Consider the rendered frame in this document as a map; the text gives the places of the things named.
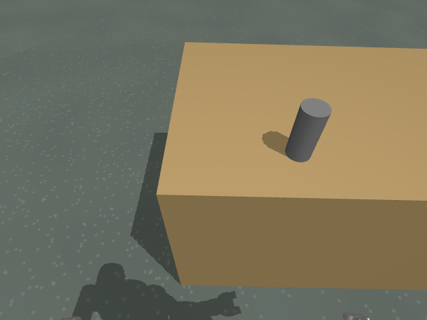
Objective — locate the can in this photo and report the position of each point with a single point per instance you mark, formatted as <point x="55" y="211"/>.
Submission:
<point x="311" y="119"/>

